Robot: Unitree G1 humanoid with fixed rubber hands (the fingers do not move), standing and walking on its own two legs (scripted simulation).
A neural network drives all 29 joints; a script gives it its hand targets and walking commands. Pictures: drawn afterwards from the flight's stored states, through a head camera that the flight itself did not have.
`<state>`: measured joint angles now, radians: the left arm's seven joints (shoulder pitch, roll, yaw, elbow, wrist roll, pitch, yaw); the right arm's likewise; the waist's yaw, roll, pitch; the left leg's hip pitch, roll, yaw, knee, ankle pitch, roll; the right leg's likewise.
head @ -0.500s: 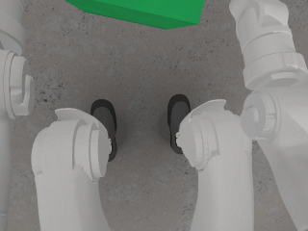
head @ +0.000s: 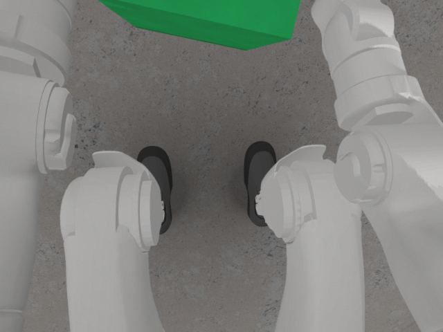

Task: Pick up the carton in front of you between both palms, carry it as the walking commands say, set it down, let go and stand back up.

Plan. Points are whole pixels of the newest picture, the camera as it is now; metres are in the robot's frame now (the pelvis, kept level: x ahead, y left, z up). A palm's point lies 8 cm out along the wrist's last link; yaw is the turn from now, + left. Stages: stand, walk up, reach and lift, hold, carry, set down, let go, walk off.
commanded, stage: reach and lift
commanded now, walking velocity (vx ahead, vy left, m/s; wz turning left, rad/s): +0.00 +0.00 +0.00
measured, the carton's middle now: out of the picture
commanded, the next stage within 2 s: none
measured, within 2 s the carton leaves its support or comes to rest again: leaves its support in 0.28 s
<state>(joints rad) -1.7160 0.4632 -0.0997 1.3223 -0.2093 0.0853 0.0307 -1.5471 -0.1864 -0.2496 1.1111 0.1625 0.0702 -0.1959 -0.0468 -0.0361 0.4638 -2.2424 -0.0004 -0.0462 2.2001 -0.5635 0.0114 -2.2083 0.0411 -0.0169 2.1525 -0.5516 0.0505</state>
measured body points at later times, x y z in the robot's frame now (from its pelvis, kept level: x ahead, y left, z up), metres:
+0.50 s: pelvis +0.01 -0.01 +0.01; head +0.33 +0.05 +0.32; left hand +0.56 +0.18 -0.09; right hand +0.55 -0.12 -0.09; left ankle +0.11 +0.12 -0.34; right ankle +0.13 -0.13 -0.34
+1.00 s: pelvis +0.01 -0.01 +0.13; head +0.27 +0.03 +0.50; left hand +0.51 +0.18 +0.07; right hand +0.52 -0.12 +0.07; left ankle +0.11 +0.12 -0.34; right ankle +0.13 -0.13 -0.34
